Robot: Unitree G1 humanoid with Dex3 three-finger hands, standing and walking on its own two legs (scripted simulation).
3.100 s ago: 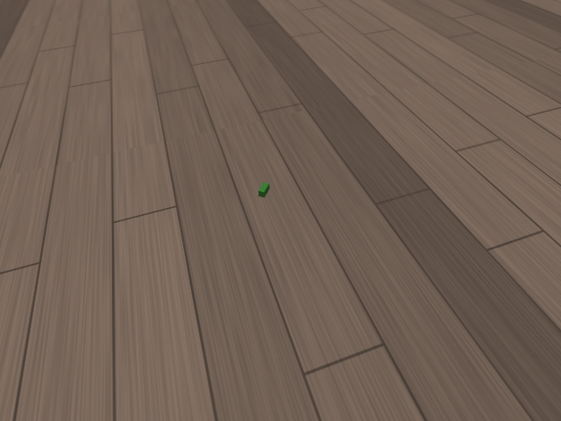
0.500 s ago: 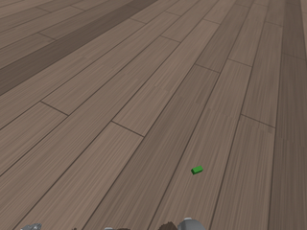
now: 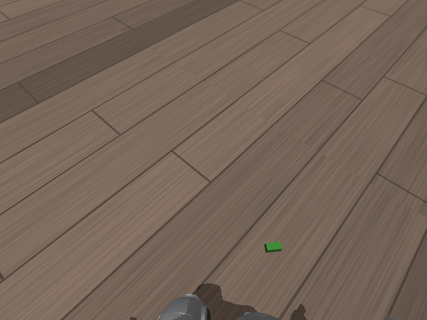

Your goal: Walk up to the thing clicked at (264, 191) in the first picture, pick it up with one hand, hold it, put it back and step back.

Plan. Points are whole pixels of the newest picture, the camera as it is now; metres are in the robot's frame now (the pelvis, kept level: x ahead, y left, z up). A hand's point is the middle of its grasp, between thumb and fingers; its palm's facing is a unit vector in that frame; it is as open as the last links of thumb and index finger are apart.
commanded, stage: walk up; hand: left
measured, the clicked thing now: (273, 247) +0.48 -0.22 -0.72
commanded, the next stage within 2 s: none
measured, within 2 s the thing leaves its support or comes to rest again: neither
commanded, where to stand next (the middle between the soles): +0.13 -0.49 m, yaw +8 degrees
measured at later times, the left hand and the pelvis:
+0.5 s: hand out of the picture +0.04 +0.02 -0.13, palm faces +0.00 -0.93 -0.37, open 7.4 cm; pelvis +0.01 -0.25 +0.01, yaw +1 degrees
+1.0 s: hand out of the picture +0.13 -0.17 -0.15, palm faces +0.01 -0.93 -0.37, open 7.4 cm; pelvis +0.02 -0.47 -0.01, yaw +3 degrees
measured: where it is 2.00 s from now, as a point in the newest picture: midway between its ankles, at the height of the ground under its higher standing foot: outside the picture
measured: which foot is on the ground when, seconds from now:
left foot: down 0.00-0.34, up 0.36-0.62, down 0.64-1.00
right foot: up 0.00-0.30, down 0.32-0.64, up 0.66-1.00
